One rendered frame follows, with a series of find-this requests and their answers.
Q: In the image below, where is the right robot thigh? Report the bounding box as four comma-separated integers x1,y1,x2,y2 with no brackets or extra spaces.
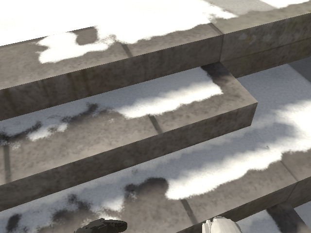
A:
202,218,242,233

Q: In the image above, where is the robot left hand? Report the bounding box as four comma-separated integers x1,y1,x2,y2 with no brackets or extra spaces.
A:
74,217,127,233

